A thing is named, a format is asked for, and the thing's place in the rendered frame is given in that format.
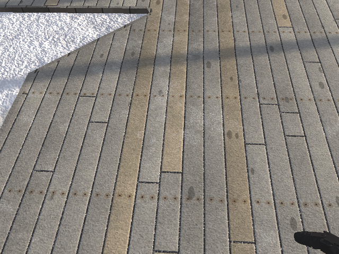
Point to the robot right hand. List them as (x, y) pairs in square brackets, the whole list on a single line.
[(326, 242)]

